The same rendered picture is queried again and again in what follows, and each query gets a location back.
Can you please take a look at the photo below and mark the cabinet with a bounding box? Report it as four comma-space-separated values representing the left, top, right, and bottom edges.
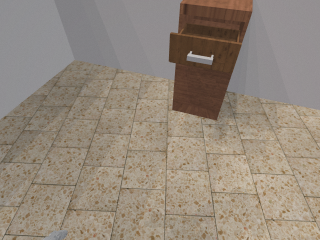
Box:
172, 0, 253, 120

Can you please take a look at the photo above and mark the drawer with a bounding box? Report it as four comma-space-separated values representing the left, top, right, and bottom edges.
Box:
169, 23, 242, 74

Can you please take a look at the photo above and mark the handle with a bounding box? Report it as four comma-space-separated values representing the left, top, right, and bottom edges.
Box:
186, 51, 214, 65

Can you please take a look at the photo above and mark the robot left hand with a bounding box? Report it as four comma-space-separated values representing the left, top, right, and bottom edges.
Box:
43, 230, 68, 240

